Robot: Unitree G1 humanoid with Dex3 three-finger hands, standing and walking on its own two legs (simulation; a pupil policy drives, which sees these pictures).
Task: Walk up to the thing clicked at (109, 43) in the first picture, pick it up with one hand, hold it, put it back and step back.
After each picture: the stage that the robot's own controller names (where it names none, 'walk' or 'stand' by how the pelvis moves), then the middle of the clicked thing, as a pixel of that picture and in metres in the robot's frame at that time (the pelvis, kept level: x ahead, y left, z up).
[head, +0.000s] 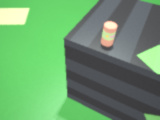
stand; (108, 34) +0.69 -0.13 -0.02
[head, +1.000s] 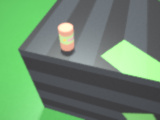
walk; (66, 37) +0.60 +0.10 +0.01
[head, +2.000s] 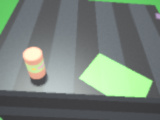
stand; (35, 63) +0.43 +0.19 +0.01
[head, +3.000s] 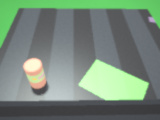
stand; (35, 74) +0.42 +0.20 -0.02
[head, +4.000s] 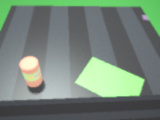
stand; (31, 72) +0.41 +0.21 -0.02
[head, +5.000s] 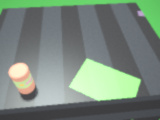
stand; (23, 79) +0.38 +0.23 -0.02
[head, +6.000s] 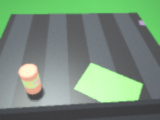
stand; (31, 79) +0.40 +0.21 -0.02
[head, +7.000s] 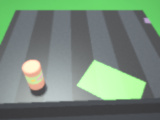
stand; (34, 75) +0.42 +0.20 -0.02
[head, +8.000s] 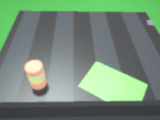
stand; (36, 75) +0.42 +0.19 -0.03
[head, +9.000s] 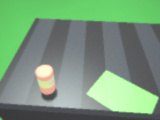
rise first; (46, 80) +0.41 +0.17 -0.02
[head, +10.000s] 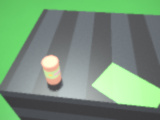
go down; (52, 70) +0.44 +0.16 -0.02
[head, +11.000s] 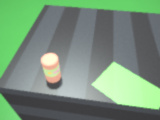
go down; (51, 68) +0.44 +0.16 -0.02
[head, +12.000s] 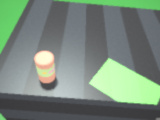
go down; (45, 67) +0.43 +0.14 +0.01
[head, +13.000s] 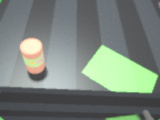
close in; (33, 57) +0.43 +0.15 +0.03
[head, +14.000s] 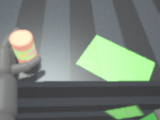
close; (25, 49) +0.45 +0.17 +0.05
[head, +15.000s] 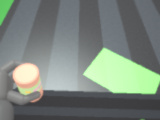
lift; (29, 83) +0.32 +0.16 +0.06
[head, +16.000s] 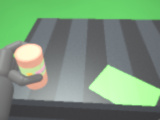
lift; (32, 67) +0.31 +0.15 +0.18
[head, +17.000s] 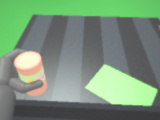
hold; (32, 74) +0.31 +0.15 +0.15
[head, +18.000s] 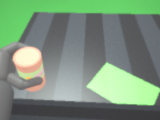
hold; (31, 70) +0.31 +0.15 +0.16
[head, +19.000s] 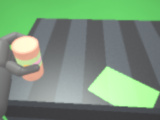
crouch; (29, 59) +0.33 +0.16 +0.19
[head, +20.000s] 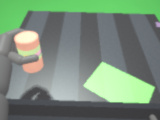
lower; (30, 52) +0.40 +0.16 +0.15
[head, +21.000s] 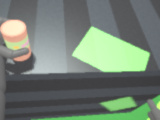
lower; (17, 41) +0.46 +0.17 +0.07
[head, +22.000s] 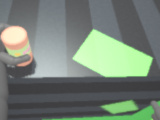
lower; (18, 47) +0.44 +0.17 +0.06
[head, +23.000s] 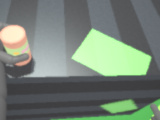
lower; (17, 46) +0.44 +0.17 +0.06
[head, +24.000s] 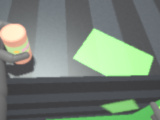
lower; (17, 45) +0.45 +0.17 +0.06
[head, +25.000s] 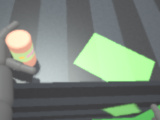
open; (22, 50) +0.43 +0.16 +0.06
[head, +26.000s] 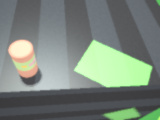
sink last; (24, 59) +0.42 +0.16 +0.04
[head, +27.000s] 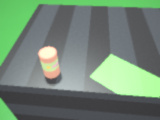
stand; (50, 63) +0.45 +0.16 +0.04
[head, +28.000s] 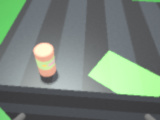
stand; (45, 60) +0.43 +0.15 +0.04
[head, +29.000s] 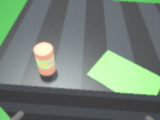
stand; (45, 59) +0.44 +0.16 +0.04
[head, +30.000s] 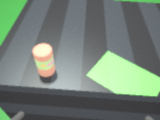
stand; (44, 60) +0.44 +0.16 +0.04
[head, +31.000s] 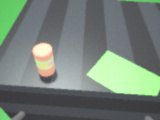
stand; (44, 60) +0.44 +0.16 +0.04
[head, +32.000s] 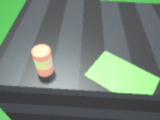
stand; (43, 61) +0.44 +0.16 +0.03
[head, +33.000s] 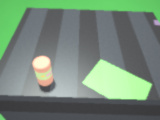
walk; (43, 71) +0.43 +0.17 -0.02
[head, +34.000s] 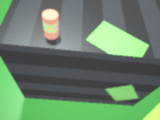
walk; (50, 25) +0.60 +0.15 -0.01
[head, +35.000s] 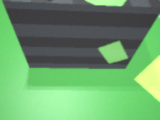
walk; out of the picture +0.91 +0.24 +0.00
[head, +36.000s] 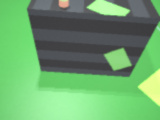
stand; out of the picture +1.05 +0.15 -0.02
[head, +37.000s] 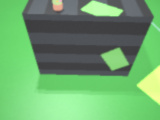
stand; (57, 0) +1.05 +0.18 -0.03
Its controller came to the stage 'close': yes
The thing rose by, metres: 0.20
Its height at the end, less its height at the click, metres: +0.00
